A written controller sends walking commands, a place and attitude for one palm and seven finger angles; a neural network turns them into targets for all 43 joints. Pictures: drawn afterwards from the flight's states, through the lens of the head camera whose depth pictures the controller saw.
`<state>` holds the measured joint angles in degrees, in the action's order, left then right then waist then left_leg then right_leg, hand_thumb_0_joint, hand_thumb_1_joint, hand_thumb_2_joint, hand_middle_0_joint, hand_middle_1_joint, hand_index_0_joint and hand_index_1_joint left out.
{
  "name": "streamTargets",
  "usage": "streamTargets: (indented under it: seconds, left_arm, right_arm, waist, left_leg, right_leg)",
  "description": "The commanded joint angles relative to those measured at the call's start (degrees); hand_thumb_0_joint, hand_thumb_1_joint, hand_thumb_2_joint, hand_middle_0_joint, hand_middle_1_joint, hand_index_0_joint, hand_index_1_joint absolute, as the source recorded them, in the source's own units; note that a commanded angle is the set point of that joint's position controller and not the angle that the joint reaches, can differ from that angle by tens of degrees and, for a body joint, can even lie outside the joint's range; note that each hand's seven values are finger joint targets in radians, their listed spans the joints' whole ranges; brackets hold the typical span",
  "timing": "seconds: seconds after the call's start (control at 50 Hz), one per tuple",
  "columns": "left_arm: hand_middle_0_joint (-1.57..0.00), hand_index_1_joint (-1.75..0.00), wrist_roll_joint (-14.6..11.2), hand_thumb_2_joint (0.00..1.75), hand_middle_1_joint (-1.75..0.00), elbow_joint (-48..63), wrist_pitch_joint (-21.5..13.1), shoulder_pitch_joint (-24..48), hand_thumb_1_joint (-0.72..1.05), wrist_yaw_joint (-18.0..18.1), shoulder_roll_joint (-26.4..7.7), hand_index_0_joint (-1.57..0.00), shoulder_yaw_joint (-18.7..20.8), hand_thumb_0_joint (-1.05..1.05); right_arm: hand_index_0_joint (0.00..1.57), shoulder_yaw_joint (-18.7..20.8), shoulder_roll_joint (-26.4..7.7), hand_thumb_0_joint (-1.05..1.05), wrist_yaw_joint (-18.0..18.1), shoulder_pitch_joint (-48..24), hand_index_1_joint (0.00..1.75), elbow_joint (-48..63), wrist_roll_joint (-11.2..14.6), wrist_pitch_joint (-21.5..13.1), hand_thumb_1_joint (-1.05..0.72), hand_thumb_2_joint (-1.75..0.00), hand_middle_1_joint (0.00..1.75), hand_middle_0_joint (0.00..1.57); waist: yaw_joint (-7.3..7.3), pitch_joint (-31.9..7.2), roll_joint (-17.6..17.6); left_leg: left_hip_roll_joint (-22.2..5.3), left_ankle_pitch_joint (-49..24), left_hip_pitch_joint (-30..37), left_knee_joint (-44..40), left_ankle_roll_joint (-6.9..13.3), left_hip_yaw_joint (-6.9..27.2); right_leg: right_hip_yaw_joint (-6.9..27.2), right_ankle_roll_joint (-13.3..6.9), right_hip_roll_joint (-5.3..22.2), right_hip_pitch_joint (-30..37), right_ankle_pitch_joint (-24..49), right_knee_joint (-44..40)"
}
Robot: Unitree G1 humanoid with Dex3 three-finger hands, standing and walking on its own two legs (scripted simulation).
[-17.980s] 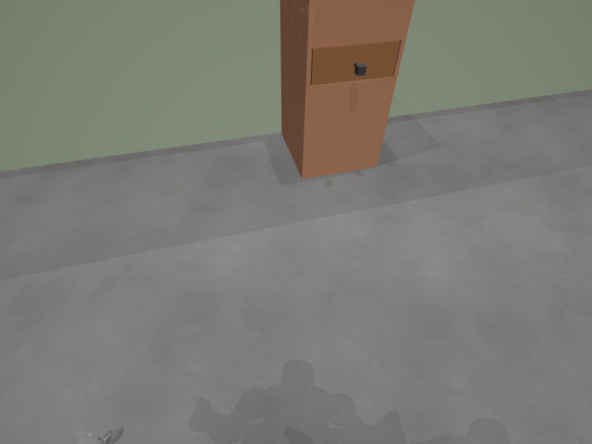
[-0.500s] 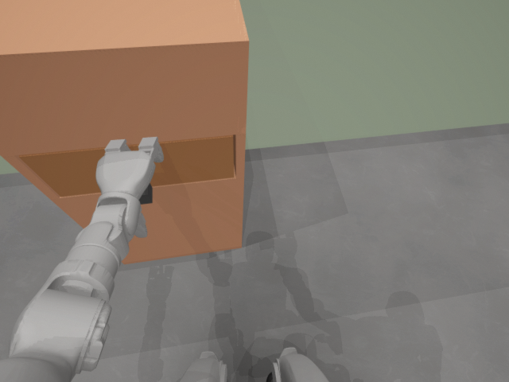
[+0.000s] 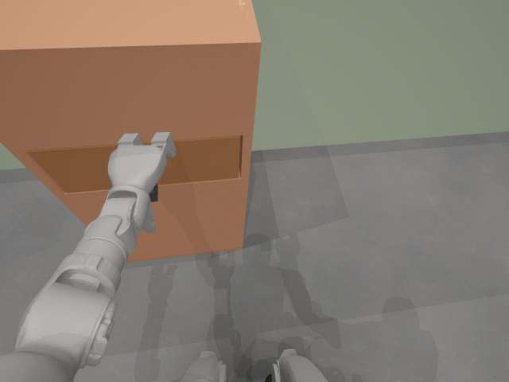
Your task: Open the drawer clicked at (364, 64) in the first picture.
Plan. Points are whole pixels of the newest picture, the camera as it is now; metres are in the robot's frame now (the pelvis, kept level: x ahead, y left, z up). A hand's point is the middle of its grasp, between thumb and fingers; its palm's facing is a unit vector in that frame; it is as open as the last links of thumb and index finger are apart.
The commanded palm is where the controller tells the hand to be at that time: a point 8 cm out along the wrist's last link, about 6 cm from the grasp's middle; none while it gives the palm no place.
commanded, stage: move the hooked fingers above the handle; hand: left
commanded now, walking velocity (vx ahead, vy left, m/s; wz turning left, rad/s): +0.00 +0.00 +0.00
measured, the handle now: (147, 182) +0.50 +0.20 -0.10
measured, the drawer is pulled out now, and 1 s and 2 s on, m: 0.00 0.00 0.00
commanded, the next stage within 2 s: lower the fingers behind the handle in 0.98 s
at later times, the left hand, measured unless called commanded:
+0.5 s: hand (159, 180) +0.46 +0.16 -0.03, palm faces -0.08 -0.12 -0.99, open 13.8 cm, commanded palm +0.44 +0.19 +0.02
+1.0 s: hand (160, 181) +0.46 +0.16 -0.03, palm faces -0.10 -0.13 -0.99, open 13.8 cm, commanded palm +0.44 +0.19 +0.02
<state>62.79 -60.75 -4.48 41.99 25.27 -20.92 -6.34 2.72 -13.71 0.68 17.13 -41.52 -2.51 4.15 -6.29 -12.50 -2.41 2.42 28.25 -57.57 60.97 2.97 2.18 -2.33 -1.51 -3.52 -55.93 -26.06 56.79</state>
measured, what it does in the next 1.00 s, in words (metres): stands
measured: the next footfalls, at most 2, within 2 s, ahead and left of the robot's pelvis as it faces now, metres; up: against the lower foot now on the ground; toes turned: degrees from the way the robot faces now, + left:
none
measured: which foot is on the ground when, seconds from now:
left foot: down 0.00-1.00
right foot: down 0.00-1.00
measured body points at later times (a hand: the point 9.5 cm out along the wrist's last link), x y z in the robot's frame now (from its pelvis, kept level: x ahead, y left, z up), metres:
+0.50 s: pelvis +0.00 +0.00 +0.00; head +0.11 +0.01 +0.44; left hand +0.46 +0.16 +0.03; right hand +0.04 -0.28 -0.12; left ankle -0.01 +0.08 -0.66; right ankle +0.00 -0.11 -0.66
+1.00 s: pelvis +0.00 -0.01 +0.00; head +0.11 +0.01 +0.43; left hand +0.46 +0.16 +0.02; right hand +0.04 -0.28 -0.12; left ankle -0.01 +0.08 -0.66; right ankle +0.00 -0.11 -0.66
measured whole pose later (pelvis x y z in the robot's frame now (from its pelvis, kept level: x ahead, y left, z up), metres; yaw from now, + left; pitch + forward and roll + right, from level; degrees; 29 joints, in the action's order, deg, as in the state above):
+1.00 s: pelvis +0.00 -0.01 +0.00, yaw +0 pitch +26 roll -3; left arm 62.6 -59.9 -6.6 42.6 23.1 -20.9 -5.8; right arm 2.2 -13.9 1.6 17.1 -41.6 -2.6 3.5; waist -6.9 -12.9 -2.2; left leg 2.1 28.8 -59.0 62.1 2.4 2.6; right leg -2.8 -2.2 -3.8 -57.4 -26.6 58.1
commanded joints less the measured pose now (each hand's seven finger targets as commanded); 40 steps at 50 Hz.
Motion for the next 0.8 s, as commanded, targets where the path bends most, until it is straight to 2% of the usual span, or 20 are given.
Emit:
streamTargets:
  seconds: [0.0, 0.08, 0.12, 0.16, 0.22, 0.26, 0.3, 0.36, 0.38, 0.42, 0.46, 0.5, 0.54, 0.6, 0.62, 0.68, 0.7, 0.72, 0.76, 0.78]
  left_arm:
    - [-0.30, -1.20, 1.73, 0.30, -1.20, 8.50, 2.41, 17.36, -0.50, 9.26, -20.55, -0.30, 14.69, 0.00]
    - [-0.30, -1.20, 3.33, 0.30, -1.20, 10.37, 9.31, 16.03, -0.50, 14.21, -21.07, -0.30, 14.11, 0.00]
    - [-0.30, -1.20, 2.49, 0.30, -1.20, 10.39, 12.11, 17.85, -0.50, 13.96, -22.25, -0.30, 13.91, 0.00]
    - [-0.30, -1.20, 0.40, 0.30, -1.20, 10.99, 13.69, 19.87, -0.50, 11.54, -20.35, -0.30, 11.57, 0.00]
    - [-0.30, -1.20, -3.02, 0.30, -1.20, 12.19, 11.93, 22.37, -0.50, 5.43, -13.92, -0.30, 5.87, 0.00]
    - [-0.30, -1.20, -4.61, 0.30, -1.20, 12.74, 9.00, 24.01, -0.50, 1.13, -4.93, -0.30, -1.96, 0.00]
    - [-0.30, -1.20, -4.56, 0.30, -1.20, 13.39, 5.14, 25.36, -0.50, -2.05, -0.41, -0.30, -6.54, 0.00]
    - [-0.30, -1.20, -2.59, 0.30, -1.20, 11.82, 0.04, 24.76, -0.50, -2.73, -0.86, -0.30, -5.81, 0.00]
    - [-0.30, -1.20, -1.62, 0.30, -1.20, 10.06, -0.80, 23.67, -0.50, -1.80, -3.72, -0.30, -2.85, 0.00]
    - [-0.30, -1.20, 0.38, 0.30, -1.20, 9.33, -1.67, 22.29, -0.50, 1.49, -10.02, -0.30, 3.64, 0.00]
    - [-0.30, -1.20, 1.55, 0.30, -1.20, 8.07, -0.26, 18.43, -0.50, 6.19, -16.14, -0.30, 10.33, 0.00]
    - [-0.30, -1.20, 2.18, 0.30, -1.20, 7.05, 3.59, 15.04, -0.50, 10.69, -22.52, -0.30, 16.05, 0.00]
    - [-0.30, -1.20, 3.41, 0.30, -1.20, 8.74, 7.66, 14.97, -0.50, 14.37, -22.07, -0.30, 14.92, 0.00]
    - [-0.30, -1.20, 2.96, 0.30, -1.20, 8.81, 13.72, 18.79, -0.50, 15.97, -21.94, -0.30, 12.83, 0.00]
    - [-0.30, -1.20, 1.91, 0.30, -1.20, 9.94, 14.93, 20.01, -0.50, 15.15, -23.68, -0.30, 13.21, 0.00]
    - [-0.30, -1.20, -2.69, 0.30, -1.20, 11.67, 15.23, 23.64, -0.50, 8.81, -22.95, -0.30, 11.59, 0.00]
    - [-0.30, -1.20, -3.84, 0.30, -1.20, 12.70, 13.79, 25.69, -0.50, 6.25, -20.51, -0.30, 9.33, 0.00]
    - [-0.30, -1.20, -4.57, 0.30, -1.20, 12.53, 12.12, 24.71, -0.50, 3.72, -15.42, -0.30, 5.66, 0.00]
    - [-0.30, -1.20, -5.37, 0.30, -1.20, 12.75, 8.18, 23.94, -0.50, -1.06, -5.00, -0.30, -2.97, 0.00]
    - [-0.30, -1.20, -5.32, 0.30, -1.20, 13.17, 5.93, 25.22, -0.50, -2.91, -1.75, -0.30, -6.15, 0.00]
  right_arm:
    - [0.20, 2.29, -9.69, 0.00, -0.37, 6.37, 0.30, 2.53, -1.11, 0.75, -0.90, -0.90, 0.30, 0.20]
    - [0.20, 1.88, -8.97, 0.00, -0.92, 3.96, 0.30, 4.91, -0.76, 2.09, -0.90, -0.90, 0.30, 0.20]
    - [0.20, 1.82, -9.23, 0.00, -0.67, 3.81, 0.30, 4.89, -0.16, 2.26, -0.90, -0.90, 0.30, 0.20]
    - [0.20, 2.27, -9.28, 0.00, -0.11, 4.18, 0.30, 4.64, 0.61, 1.89, -0.90, -0.90, 0.30, 0.20]
    - [0.20, 3.20, -9.49, 0.00, 0.79, 6.47, 0.30, 3.52, 1.37, 0.81, -0.90, -0.90, 0.30, 0.20]
    - [0.20, 3.51, -9.01, 0.00, 1.54, 7.36, 0.30, 2.59, 1.59, -0.36, -0.90, -0.90, 0.30, 0.20]
    - [0.20, 3.38, -8.61, 0.00, 2.07, 7.95, 0.30, 1.86, 1.46, -1.36, -0.90, -0.90, 0.30, 0.20]
    - [0.20, 3.31, -8.29, 0.00, 2.06, 8.60, 0.30, 0.65, 0.72, -1.89, -0.90, -0.90, 0.30, 0.20]
    - [0.20, 3.19, -8.44, 0.00, 1.87, 8.71, 0.30, 0.57, 0.54, -1.77, -0.90, -0.90, 0.30, 0.20]
    - [0.20, 2.90, -8.59, 0.00, 1.37, 8.64, 0.30, 1.14, 0.13, -1.16, -0.90, -0.90, 0.30, 0.20]
    - [0.20, 2.27, -8.85, 0.00, 0.44, 7.23, 0.30, 2.06, -0.60, -0.37, -0.90, -0.90, 0.30, 0.20]
    - [0.20, 1.48, -9.38, 0.00, -0.22, 5.03, 0.30, 3.16, -1.30, 0.85, -0.90, -0.90, 0.30, 0.20]
    - [0.20, 1.26, -8.76, 0.00, -0.49, 3.50, 0.30, 5.07, -1.08, 1.51, -0.90, -0.90, 0.30, 0.20]
    - [0.20, 1.22, -8.64, 0.00, 0.00, 2.18, 0.30, 5.39, -0.03, 1.75, -0.90, -0.90, 0.30, 0.20]
    - [0.20, 1.32, -8.98, 0.00, 0.26, 2.57, 0.30, 5.33, 0.47, 1.72, -0.90, -0.90, 0.30, 0.20]
    - [0.20, 2.14, -9.30, 0.00, 1.42, 4.22, 0.30, 4.44, 1.53, 1.04, -0.90, -0.90, 0.30, 0.20]
    - [0.20, 2.40, -9.41, 0.00, 1.96, 5.23, 0.30, 3.82, 1.57, 0.56, -0.90, -0.90, 0.30, 0.20]
    - [0.20, 2.91, -9.31, 0.00, 2.27, 6.36, 0.30, 3.34, 1.72, -0.08, -0.90, -0.90, 0.30, 0.20]
    - [0.20, 3.18, -8.85, 0.00, 2.75, 7.18, 0.30, 2.28, 1.83, -1.52, -0.90, -0.90, 0.30, 0.20]
    - [0.20, 3.15, -8.72, 0.00, 2.98, 7.76, 0.30, 1.50, 1.63, -2.17, -0.90, -0.90, 0.30, 0.20]
  waist:
    - [3.20, -23.31, -6.50]
    - [3.91, -26.94, -3.56]
    - [3.24, -28.63, -1.14]
    - [1.45, -30.29, -0.51]
    - [-1.89, -30.33, 0.25]
    - [-4.99, -25.84, 1.70]
    - [-6.21, -20.33, 0.45]
    - [-5.00, -15.85, -3.33]
    - [-4.17, -14.61, -3.78]
    - [-1.44, -17.21, -6.23]
    - [1.86, -19.68, -7.91]
    - [4.68, -21.76, -5.87]
    - [5.06, -24.85, -4.76]
    - [3.02, -26.90, 0.26]
    - [3.09, -29.63, 0.13]
    - [0.05, -34.61, 1.54]
    - [-1.88, -34.57, 1.95]
    - [-2.98, -33.31, 1.62]
    - [-5.39, -26.29, 0.85]
    - [-6.60, -22.67, 1.44]
  left_leg:
    - [-1.81, -29.28, 18.68, -4.16, -2.31, 1.46]
    - [-0.93, -28.13, 15.30, -4.71, -1.66, -1.14]
    - [-0.84, -26.41, 15.35, -6.00, -1.34, -1.22]
    - [-0.95, -25.22, 17.71, -7.10, -0.88, -1.54]
    - [-1.64, -24.59, 22.93, -8.21, -0.44, -0.77]
    - [-1.98, -22.25, 24.87, -8.27, 0.00, 0.11]
    - [-2.31, -21.24, 26.25, -8.41, -0.16, 1.24]
    - [-2.37, -19.90, 25.29, -7.35, -0.97, 2.75]
    - [-2.34, -19.69, 23.59, -6.89, -1.12, 2.84]
    - [-2.17, -22.33, 21.82, -5.83, -1.68, 2.75]
    - [-1.73, -24.88, 18.47, -4.82, -1.99, 1.68]
    - [-1.00, -25.64, 13.42, -4.15, -1.80, 0.47]
    - [-0.55, -25.83, 11.62, -4.06, -1.54, -1.26]
    - [-0.34, -23.38, 11.36, -5.86, -1.03, -2.08]
    - [-0.28, -22.41, 12.34, -6.66, -0.86, -2.55]
    - [-0.45, -21.41, 15.94, -7.62, -0.02, -2.60]
    - [-0.85, -22.05, 18.07, -7.84, 0.13, -1.79]
    - [-0.99, -22.31, 20.31, -7.97, 0.23, -1.58]
    - [-1.54, -20.94, 23.70, -7.95, 0.29, -0.61]
    - [-1.86, -19.58, 24.26, -7.65, 0.34, 0.11]
  right_leg:
    - [-0.06, -2.09, -0.41, 5.11, 18.02, -1.04]
    - [0.99, -1.29, -0.16, 13.63, 23.41, -1.58]
    - [1.37, -0.67, 0.11, 17.31, 24.06, -2.84]
    - [1.90, -0.07, 0.25, 19.68, 24.85, -5.10]
    - [2.01, 0.38, 0.34, 18.74, 23.83, -7.88]
    - [1.72, 0.55, 0.33, 14.34, 20.39, -9.52]
    - [1.14, 0.08, 0.33, 8.72, 16.75, -9.86]
    - [0.28, -0.87, 0.23, 1.24, 12.52, -7.81]
    - [0.08, -1.25, 0.09, 0.06, 11.99, -6.90]
    - [-0.09, -1.85, -0.13, 0.04, 12.76, -4.58]
    - [0.16, -2.30, -0.23, 2.15, 14.64, -2.53]
    - [0.71, -2.19, -0.21, 6.94, 17.59, -0.56]
    - [1.44, -1.77, 0.00, 11.62, 20.93, -0.50]
    - [2.24, -0.70, 0.36, 17.93, 22.47, -3.08]
    - [2.86, -0.15, 0.61, 21.05, 23.11, -4.16]
    - [3.87, 1.11, 1.01, 26.34, 26.11, -7.10]
    - [3.77, 1.13, 1.12, 25.30, 26.88, -7.63]
    - [3.52, 1.15, 1.02, 23.29, 26.48, -8.41]
    - [2.51, 0.85, 0.74, 15.43, 21.73, -9.85]
    - [1.99, 0.75, 0.66, 11.45, 18.69, -9.99]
